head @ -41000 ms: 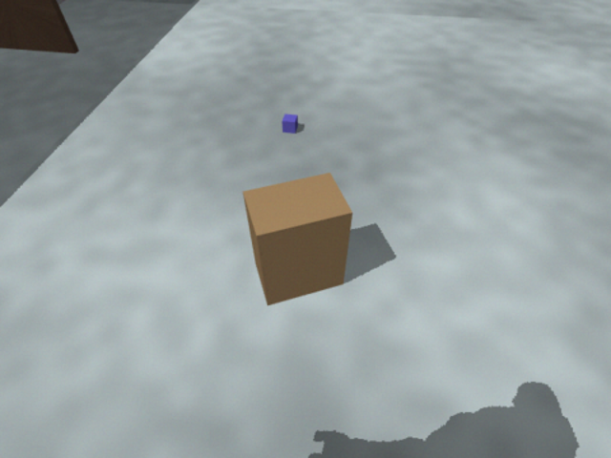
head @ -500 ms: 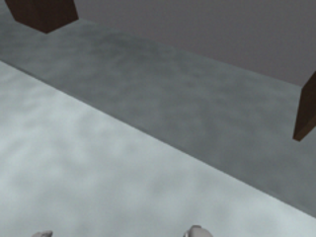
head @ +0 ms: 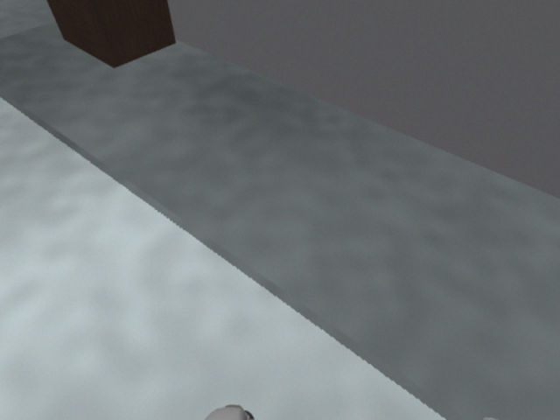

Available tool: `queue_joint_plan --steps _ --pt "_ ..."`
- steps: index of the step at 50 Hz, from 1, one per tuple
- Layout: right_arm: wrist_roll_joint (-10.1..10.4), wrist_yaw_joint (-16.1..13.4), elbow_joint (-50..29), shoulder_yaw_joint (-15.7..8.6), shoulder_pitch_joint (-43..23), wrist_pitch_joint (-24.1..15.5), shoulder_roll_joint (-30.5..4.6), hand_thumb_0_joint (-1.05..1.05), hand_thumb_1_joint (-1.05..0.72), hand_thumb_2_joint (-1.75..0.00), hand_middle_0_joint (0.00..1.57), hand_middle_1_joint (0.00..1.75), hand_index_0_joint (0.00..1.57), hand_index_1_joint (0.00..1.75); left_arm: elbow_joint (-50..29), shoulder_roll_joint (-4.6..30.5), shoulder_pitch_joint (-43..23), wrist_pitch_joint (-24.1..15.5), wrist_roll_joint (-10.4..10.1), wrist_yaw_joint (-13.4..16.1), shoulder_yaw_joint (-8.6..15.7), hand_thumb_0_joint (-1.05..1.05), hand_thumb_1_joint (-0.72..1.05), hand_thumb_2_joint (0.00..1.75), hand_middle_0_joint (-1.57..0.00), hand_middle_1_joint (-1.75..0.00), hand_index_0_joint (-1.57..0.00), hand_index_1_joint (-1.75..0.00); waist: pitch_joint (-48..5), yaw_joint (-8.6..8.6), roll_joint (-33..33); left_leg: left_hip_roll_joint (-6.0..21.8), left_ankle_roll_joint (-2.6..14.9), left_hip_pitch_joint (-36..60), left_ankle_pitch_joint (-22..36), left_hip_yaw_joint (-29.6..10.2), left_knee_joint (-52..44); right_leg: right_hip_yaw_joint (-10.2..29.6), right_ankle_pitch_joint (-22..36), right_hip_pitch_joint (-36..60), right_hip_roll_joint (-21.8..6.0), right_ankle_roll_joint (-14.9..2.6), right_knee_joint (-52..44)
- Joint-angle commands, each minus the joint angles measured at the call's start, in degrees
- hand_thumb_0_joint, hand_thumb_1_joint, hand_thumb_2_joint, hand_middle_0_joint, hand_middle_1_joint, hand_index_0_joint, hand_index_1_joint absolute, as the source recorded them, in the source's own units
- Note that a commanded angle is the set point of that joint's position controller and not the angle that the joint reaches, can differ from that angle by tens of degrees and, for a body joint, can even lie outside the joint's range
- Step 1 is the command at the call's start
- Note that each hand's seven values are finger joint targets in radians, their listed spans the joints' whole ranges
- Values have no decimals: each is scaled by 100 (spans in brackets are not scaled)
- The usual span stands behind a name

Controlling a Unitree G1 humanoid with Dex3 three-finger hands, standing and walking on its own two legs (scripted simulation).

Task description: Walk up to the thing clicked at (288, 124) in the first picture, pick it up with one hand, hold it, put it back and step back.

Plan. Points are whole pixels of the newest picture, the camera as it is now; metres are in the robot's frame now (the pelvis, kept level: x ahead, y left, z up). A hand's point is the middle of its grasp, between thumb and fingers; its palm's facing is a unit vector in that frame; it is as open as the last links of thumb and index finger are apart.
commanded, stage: walk up
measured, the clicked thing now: out of the picture -0.51 +0.53 -0.72
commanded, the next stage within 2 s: none
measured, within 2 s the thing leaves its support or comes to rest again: neither
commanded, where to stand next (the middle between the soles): +0.81 -0.01 m, yaw -2 degrees
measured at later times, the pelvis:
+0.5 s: pelvis +0.24 -0.02 +0.00, yaw -3 degrees
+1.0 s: pelvis +0.44 +0.02 +0.00, yaw -1 degrees
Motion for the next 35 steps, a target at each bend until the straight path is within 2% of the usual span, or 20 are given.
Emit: queue_joint_plan --steps 1,2,3,4,6,7,10,13,16,19,21,22,23,24,25,27,28,29,31,35 --pt "-160 -279 -46 -662 1740 -230 -1932 0 -90 -90 20 30 20 30 -641 634 -148 -103 -87 161 106 0 90 90 -20 -30 -20 -30 -980 -1136 1942 1275 783 3612 -1661 -2410 -1046 157 307 -3159 101 -469 3457" --pt "61 -314 -304 -678 1455 -246 -2139 0 -90 -90 20 30 20 30 -610 1107 -62 -73 -152 235 216 0 90 90 -20 -30 -20 -30 -1025 -1023 1272 2071 1320 3465 -2477 -4375 -2099 742 -599 -3686 456 -484 4028" --pt "201 -328 -331 -660 1116 -227 -2032 0 -90 -90 20 30 20 30 -492 1390 -333 -63 -98 266 204 0 90 90 -20 -30 -20 -30 -621 -908 496 2005 1343 2793 -2466 -3916 -2105 1230 -192 -3646 116 -493 4362" --pt "192 -358 -447 -547 710 -236 -1782 0 -90 -90 20 30 20 30 -404 1375 -214 -66 -134 237 189 0 90 90 -20 -30 -20 -30 -368 -693 277 1738 1217 2528 -1943 -2977 -2006 1295 259 -3584 -82 -487 4209" --pt "164 -382 -513 -368 449 -272 -1390 0 -90 -90 20 30 20 30 -175 1286 44 -51 -161 183 218 0 90 90 -20 -30 -20 -30 -150 -467 488 1291 992 2018 -600 -1726 -1916 1128 580 -3232 -360 -401 3551" --pt "155 -382 -493 -321 398 -296 -1336 0 -90 -90 20 30 20 30 -127 1213 110 -13 -141 148 227 0 90 90 -20 -30 -20 -30 -85 -381 630 1217 959 1639 -265 -1335 -1952 1074 631 -2920 -434 -312 3218" --pt "85 -378 -551 -328 491 -336 -1362 0 -90 -90 20 30 20 30 -237 1053 -198 27 -81 34 210 0 90 90 -20 -30 -20 -30 -24 -431 718 1108 1143 1751 130 -883 -1988 813 762 -2874 -501 -143 2292" --pt "107 -347 -602 -365 510 -353 -1506 0 -90 -90 20 30 20 30 -399 979 -674 63 -22 -62 241 0 90 90 -20 -30 -20 -30 155 -520 676 1172 1230 1655 -632 -838 -2214 586 1124 -2866 -551 -151 1509" --pt "109 -321 -614 -345 527 -321 -1455 0 -90 -90 20 30 20 30 -409 901 -973 48 -20 -113 268 0 90 90 -20 -30 -20 -30 120 -554 536 902 1013 1693 -563 -527 -2071 332 1827 -2528 -351 -210 666" --pt "118 -339 -635 -337 556 -261 -1445 0 -90 -90 20 30 20 30 -374 874 -1098 12 -26 -102 313 0 90 90 -20 -30 -20 -30 -42 -493 430 903 893 1558 -130 -399 -1607 214 1795 -1769 -137 -277 346" --pt "122 -378 -676 -296 487 -213 -1374 0 -90 -90 20 30 20 30 -213 919 -626 -34 -27 -42 357 0 90 90 -20 -30 -20 -30 -294 -184 136 787 696 1420 241 -210 -716 186 1805 -813 -1 -362 5" --pt "92 -376 -687 -211 575 -205 -1183 0 -90 -90 20 30 20 30 -91 1122 -179 -72 -3 23 444 0 90 90 -20 -30 -20 -30 -588 36 -355 444 579 1073 528 139 344 127 1383 77 108 -478 -182" --pt "108 -375 -760 -84 821 -227 -837 0 -90 -90 20 30 20 30 -17 1552 393 -117 44 101 605 0 90 90 -20 -30 -20 -30 -924 270 -1478 -32 341 84 -283 414 1935 1519 631 1028 -816 -722 -623" --pt "143 -379 -785 -55 951 -202 -872 0 -90 -90 20 30 20 30 -104 2043 603 -141 -20 160 680 0 90 90 -20 -30 -20 -30 -995 303 -1867 -705 130 -1184 -1994 174 3028 4188 76 1582 -2222 -1360 -1477" --pt "100 -441 -632 -173 693 -126 -1328 0 -90 -90 20 30 20 30 -177 1970 303 -109 -114 175 629 0 90 90 -20 -30 -20 -30 -789 249 -1073 -238 133 -1235 -2138 -437 3500 4352 -311 1037 -2413 -1749 -1473" --pt "193 -427 -445 -154 696 -106 -1236 0 -90 -90 20 30 20 30 -377 1580 -276 -112 -145 212 515 0 90 90 -20 -30 -20 -30 -378 13 -724 -65 160 -1131 -1405 -805 3455 2865 415 329 -1800 -1530 -1418" --pt "171 -403 -355 -136 814 -81 -1179 0 -90 -90 20 30 20 30 -402 1435 -391 -109 -136 223 449 0 90 90 -20 -30 -20 -30 -225 -151 -879 21 130 -865 -1226 -790 3075 2345 645 -130 -1512 -1311 -1447" --pt "139 -366 -281 -140 994 -55 -1151 0 -90 -90 20 30 20 30 -432 1324 -534 -116 -123 211 417 0 90 90 -20 -30 -20 -30 -148 -290 -1057 62 83 -613 -1115 -726 2796 1897 794 -485 -1356 -1260 -1552" --pt "69 -292 -199 -171 1034 -2 -1079 0 -90 -90 20 30 20 30 -522 1318 -563 -153 -79 196 402 0 90 90 -20 -30 -20 -30 -34 -313 -1087 38 -51 -460 -872 -563 2340 1449 959 -832 -1209 -1296 -1641" --pt "-24 -170 -359 -212 534 -8 -1023 0 -90 -90 20 30 20 30 -670 1444 -576 -183 -18 171 483 0 90 90 -20 -30 -20 -30 106 -192 -975 191 -166 -291 -590 -339 1078 1304 23 -1088 -1379 -1441 -1811"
